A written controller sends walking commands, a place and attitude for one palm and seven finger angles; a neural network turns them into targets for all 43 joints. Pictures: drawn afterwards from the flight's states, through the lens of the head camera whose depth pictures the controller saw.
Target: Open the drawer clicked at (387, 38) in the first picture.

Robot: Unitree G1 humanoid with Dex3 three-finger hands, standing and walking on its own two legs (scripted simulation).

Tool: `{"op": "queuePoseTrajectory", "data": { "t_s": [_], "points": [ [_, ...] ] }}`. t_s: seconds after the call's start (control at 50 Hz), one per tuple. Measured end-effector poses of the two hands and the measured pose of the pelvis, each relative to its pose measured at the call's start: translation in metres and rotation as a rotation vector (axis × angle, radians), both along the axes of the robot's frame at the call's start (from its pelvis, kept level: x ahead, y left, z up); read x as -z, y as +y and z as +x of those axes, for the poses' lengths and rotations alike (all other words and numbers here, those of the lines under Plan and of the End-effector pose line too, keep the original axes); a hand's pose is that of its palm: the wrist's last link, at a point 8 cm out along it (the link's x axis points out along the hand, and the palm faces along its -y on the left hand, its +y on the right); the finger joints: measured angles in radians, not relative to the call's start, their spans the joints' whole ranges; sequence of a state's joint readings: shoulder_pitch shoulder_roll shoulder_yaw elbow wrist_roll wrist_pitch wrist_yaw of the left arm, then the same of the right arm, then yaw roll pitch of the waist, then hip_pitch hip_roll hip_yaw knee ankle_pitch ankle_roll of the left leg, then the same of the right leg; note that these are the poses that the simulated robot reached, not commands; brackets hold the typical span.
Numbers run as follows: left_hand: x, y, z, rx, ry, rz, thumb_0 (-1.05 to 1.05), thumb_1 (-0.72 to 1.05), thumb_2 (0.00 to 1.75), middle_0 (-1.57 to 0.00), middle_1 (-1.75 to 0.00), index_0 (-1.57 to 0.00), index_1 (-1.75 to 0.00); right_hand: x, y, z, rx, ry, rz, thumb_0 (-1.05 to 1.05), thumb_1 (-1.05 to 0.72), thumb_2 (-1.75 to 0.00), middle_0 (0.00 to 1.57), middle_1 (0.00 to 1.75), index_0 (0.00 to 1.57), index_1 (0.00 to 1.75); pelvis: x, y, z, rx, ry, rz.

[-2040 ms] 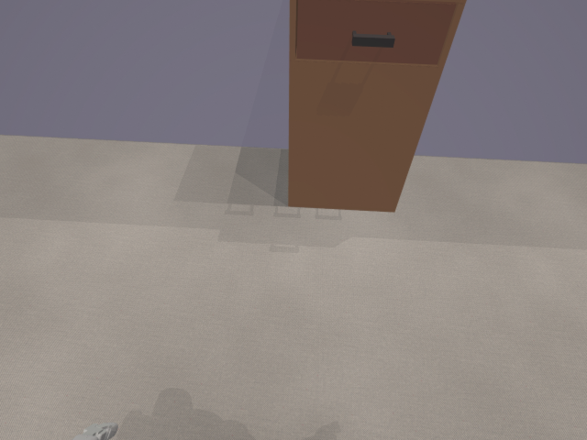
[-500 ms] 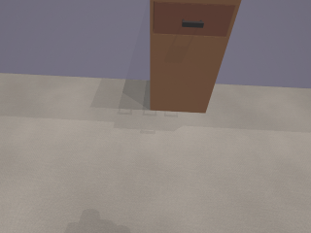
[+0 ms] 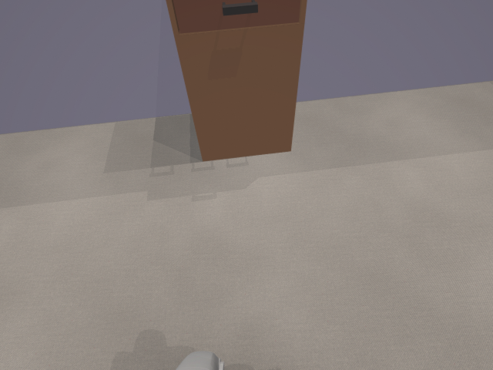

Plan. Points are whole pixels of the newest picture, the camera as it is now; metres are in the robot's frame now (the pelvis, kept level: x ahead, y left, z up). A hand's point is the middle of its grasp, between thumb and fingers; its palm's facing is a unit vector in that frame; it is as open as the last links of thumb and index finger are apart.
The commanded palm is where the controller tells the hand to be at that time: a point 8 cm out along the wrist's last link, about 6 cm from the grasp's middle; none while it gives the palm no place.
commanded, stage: walk to a spot facing it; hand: left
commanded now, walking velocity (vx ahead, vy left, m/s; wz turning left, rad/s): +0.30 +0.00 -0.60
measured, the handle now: (239, 6) +1.24 +0.14 +0.04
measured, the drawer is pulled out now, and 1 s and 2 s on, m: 0.00 0.00 0.00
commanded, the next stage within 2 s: turn to face it in 1.68 s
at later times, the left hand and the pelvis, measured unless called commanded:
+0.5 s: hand (126, 336) +0.19 +0.27 -0.17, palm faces -0.22 -0.96 -0.19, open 7.4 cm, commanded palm none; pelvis +0.11 +0.07 +0.01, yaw -18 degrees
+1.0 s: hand (253, 221) +0.48 +0.04 -0.18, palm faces -0.61 -0.78 -0.14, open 7.4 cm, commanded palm none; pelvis +0.27 -0.02 -0.02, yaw -35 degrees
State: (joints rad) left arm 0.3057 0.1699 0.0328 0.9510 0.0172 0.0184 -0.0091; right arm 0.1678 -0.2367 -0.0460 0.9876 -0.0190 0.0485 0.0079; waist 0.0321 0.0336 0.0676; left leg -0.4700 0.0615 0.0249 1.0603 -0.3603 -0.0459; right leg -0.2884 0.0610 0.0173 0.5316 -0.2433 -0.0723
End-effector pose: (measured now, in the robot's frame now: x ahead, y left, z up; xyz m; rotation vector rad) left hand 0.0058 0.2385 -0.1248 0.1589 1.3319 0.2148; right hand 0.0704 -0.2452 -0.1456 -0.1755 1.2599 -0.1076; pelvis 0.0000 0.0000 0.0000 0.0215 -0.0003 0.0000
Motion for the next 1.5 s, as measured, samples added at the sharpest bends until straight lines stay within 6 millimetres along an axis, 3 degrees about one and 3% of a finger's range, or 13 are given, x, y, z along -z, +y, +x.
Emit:
{"op": "queuePoseTrajectory", "data": {
  "t_s": [0.14, 0.32, 0.42, 0.54, 0.64, 0.74, 0.82, 0.9, 0.98, 1.16, 1.34, 1.42, 1.5],
  "points": [
    [-0.006, 0.001, 0.009, 0.045, 0.031, -0.031, 0.01, 0.90, 0.90, -0.21, -0.30, -0.21, -0.30, -0.020, -0.006, 0.005, 0.076, -0.044, -0.032, 0.01, -0.91, -0.90, 0.20, 0.30, 0.20, 0.30, -0.011, 0.007, 0.018, 0.075, 0.034, 0.002],
    [0.007, 0.046, 0.054, 0.108, 0.054, -0.041, 0.01, 0.90, 0.90, -0.21, -0.30, -0.21, -0.30, -0.039, 0.021, 0.053, 0.133, -0.161, -0.085, 0.01, -0.91, -0.90, 0.19, 0.30, 0.20, 0.30, -0.007, 0.042, 0.055, 0.175, 0.045, -0.026],
    [0.024, 0.077, 0.115, 0.196, 0.049, -0.046, 0.01, 0.90, 0.90, -0.20, -0.30, -0.20, -0.30, -0.045, 0.046, 0.063, 0.203, -0.232, -0.121, 0.01, -0.91, -0.90, 0.20, 0.30, 0.20, 0.30, 0.001, 0.065, 0.083, 0.257, 0.025, -0.041],
    [0.013, 0.079, 0.228, 0.338, -0.062, -0.056, 0.01, 0.91, 0.90, -0.20, -0.30, -0.20, -0.30, -0.047, 0.079, 0.020, 0.354, -0.101, -0.112, 0.01, -0.91, -0.90, 0.20, 0.30, 0.20, 0.30, -0.011, 0.072, 0.122, 0.346, 0.013, -0.059],
    [0.010, 0.048, 0.312, 0.445, -0.125, -0.072, 0.01, 0.91, 0.90, -0.20, -0.30, -0.20, -0.30, -0.036, 0.113, -0.030, 0.501, 0.085, -0.071, 0.01, -0.91, -0.90, 0.20, 0.30, 0.20, 0.30, -0.009, 0.068, 0.154, 0.412, 0.012, -0.062],
    [0.014, -0.010, 0.382, 0.568, -0.140, -0.118, 0.01, 0.91, 0.90, -0.19, -0.30, -0.19, -0.30, -0.032, 0.151, -0.068, 0.638, 0.280, 0.002, 0.01, -0.91, -0.90, 0.19, 0.30, 0.20, 0.30, -0.003, 0.054, 0.188, 0.476, 0.014, -0.058],
    [0.022, -0.074, 0.434, 0.684, -0.157, -0.163, 0.01, 0.91, 0.90, -0.19, -0.30, -0.19, -0.30, -0.032, 0.174, -0.081, 0.740, 0.410, 0.068, 0.01, -0.91, -0.90, 0.19, 0.30, 0.20, 0.30, 0.006, 0.034, 0.216, 0.528, 0.019, -0.056],
    [0.034, -0.134, 0.479, 0.765, -0.218, -0.192, 0.01, 0.91, 0.90, -0.20, -0.30, -0.20, -0.30, -0.023, 0.174, -0.074, 0.819, 0.487, 0.129, 0.01, -0.91, -0.90, 0.20, 0.30, 0.20, 0.30, 0.023, 0.001, 0.246, 0.566, 0.009, -0.032],
    [0.035, -0.154, 0.496, 0.769, -0.224, -0.181, 0.01, 0.90, 0.90, -0.20, -0.30, -0.20, -0.30, -0.006, 0.131, -0.028, 0.842, 0.403, 0.112, 0.01, -0.91, -0.90, 0.20, 0.30, 0.20, 0.30, 0.024, -0.019, 0.268, 0.608, -0.006, -0.050],
    [0.006, -0.128, 0.531, 0.776, -0.124, -0.034, -0.01, 0.94, 0.90, -0.20, -0.30, -0.20, -0.30, -0.011, -0.009, 0.155, 0.774, -0.094, -0.022, 0.01, -0.91, -0.90, 0.19, 0.30, 0.20, 0.30, 0.001, -0.045, 0.328, 0.700, 0.016, -0.029],
    [0.012, -0.105, 0.576, 0.715, -0.036, -0.004, 0.00, 0.91, 0.90, -0.20, -0.30, -0.20, -0.30, -0.033, -0.081, 0.301, 0.670, -0.302, -0.110, 0.01, -0.91, -0.90, 0.19, 0.30, 0.20, 0.30, 0.005, -0.061, 0.414, 0.777, 0.018, -0.024],
    [0.024, -0.111, 0.605, 0.759, 0.043, 0.003, 0.01, 0.91, 0.90, -0.20, -0.30, -0.20, -0.30, -0.037, -0.089, 0.323, 0.709, -0.334, -0.157, 0.00, -0.91, -0.90, 0.20, 0.30, 0.20, 0.30, 0.010, -0.068, 0.444, 0.853, 0.001, -0.018],
    [0.019, -0.146, 0.644, 0.838, 0.056, -0.020, 0.01, 0.91, 0.90, -0.20, -0.30, -0.20, -0.30, -0.037, -0.075, 0.305, 0.818, -0.253, -0.144, 0.00, -0.91, -0.90, 0.20, 0.30, 0.20, 0.30, 0.001, -0.081, 0.464, 0.913, 0.001, -0.022]
  ]
}}
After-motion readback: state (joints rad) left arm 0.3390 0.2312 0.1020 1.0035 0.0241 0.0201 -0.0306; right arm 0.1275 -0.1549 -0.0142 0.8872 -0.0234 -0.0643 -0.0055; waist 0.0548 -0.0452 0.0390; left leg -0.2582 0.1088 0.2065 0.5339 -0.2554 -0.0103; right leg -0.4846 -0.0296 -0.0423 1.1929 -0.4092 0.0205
